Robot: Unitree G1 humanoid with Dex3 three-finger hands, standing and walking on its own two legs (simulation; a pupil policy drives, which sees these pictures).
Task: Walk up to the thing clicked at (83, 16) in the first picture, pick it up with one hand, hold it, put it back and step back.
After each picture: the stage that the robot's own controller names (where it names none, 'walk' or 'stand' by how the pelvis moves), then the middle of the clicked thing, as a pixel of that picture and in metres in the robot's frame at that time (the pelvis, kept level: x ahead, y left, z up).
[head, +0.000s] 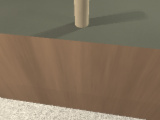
stand; (81, 1) +0.73 +0.03 +0.12
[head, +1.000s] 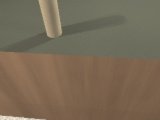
walk; (49, 8) +0.62 +0.19 +0.15
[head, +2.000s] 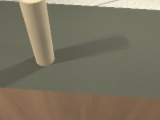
rise first; (39, 33) +0.45 +0.18 +0.15
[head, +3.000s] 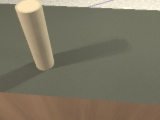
stand; (38, 39) +0.45 +0.18 +0.12
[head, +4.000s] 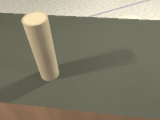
stand; (43, 51) +0.41 +0.16 +0.12
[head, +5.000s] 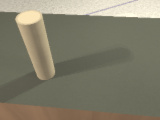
stand; (39, 50) +0.41 +0.18 +0.12
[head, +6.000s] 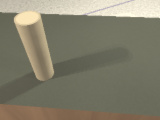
stand; (37, 50) +0.41 +0.18 +0.12
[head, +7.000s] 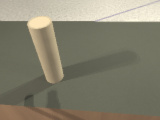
rise first; (48, 53) +0.41 +0.17 +0.12
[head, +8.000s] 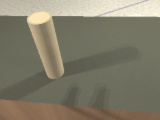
go down; (48, 49) +0.42 +0.17 +0.12
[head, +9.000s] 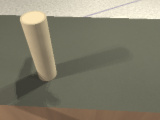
go down; (41, 50) +0.42 +0.15 +0.13
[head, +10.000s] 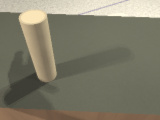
go down; (41, 51) +0.41 +0.15 +0.13
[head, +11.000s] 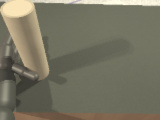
close in; (30, 47) +0.39 +0.16 +0.15
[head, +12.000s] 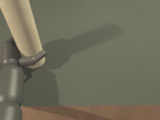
lift; (25, 32) +0.45 +0.18 +0.16
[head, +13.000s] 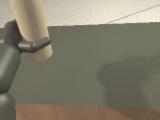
lift; (29, 13) +0.37 +0.15 +0.32
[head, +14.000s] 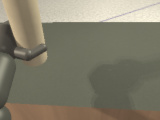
hold; (24, 18) +0.34 +0.16 +0.31
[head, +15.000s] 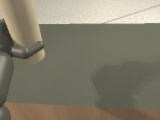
hold; (20, 16) +0.33 +0.16 +0.32
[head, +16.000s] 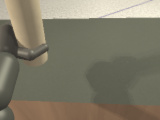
crouch; (26, 19) +0.35 +0.15 +0.30
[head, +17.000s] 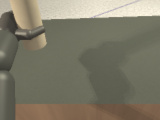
crouch; (24, 5) +0.44 +0.17 +0.30
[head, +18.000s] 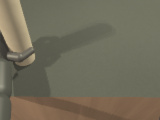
lower; (14, 28) +0.45 +0.20 +0.16
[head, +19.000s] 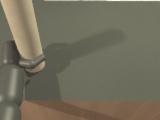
lower; (26, 36) +0.43 +0.17 +0.16
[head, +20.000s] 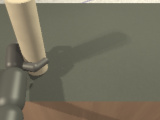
lower; (30, 39) +0.42 +0.17 +0.16
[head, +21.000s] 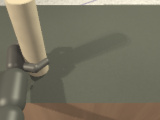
lower; (30, 40) +0.42 +0.16 +0.16
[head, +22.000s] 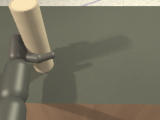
open; (36, 40) +0.43 +0.16 +0.15
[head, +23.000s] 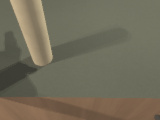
sink last; (35, 31) +0.45 +0.15 +0.15
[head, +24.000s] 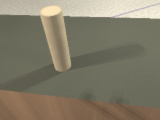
sink last; (57, 42) +0.46 +0.15 +0.13
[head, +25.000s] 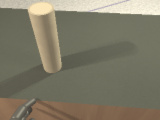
stand; (47, 42) +0.44 +0.15 +0.13
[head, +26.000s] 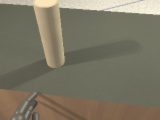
stand; (51, 36) +0.45 +0.15 +0.14
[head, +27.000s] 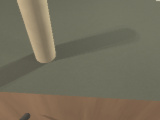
stand; (38, 27) +0.44 +0.16 +0.18
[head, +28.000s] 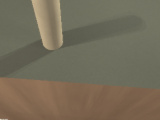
stand; (48, 14) +0.48 +0.12 +0.15
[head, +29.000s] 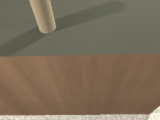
walk; (40, 1) +0.58 +0.19 +0.15
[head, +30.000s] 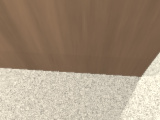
walk; out of the picture +0.89 +0.17 +0.16
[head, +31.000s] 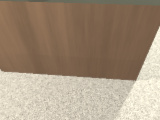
stand; out of the picture +1.11 +0.18 +0.14
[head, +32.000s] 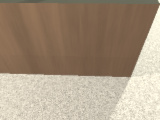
stand; out of the picture +1.11 +0.19 +0.12
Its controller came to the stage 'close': yes
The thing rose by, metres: 0.22
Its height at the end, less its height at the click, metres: +0.00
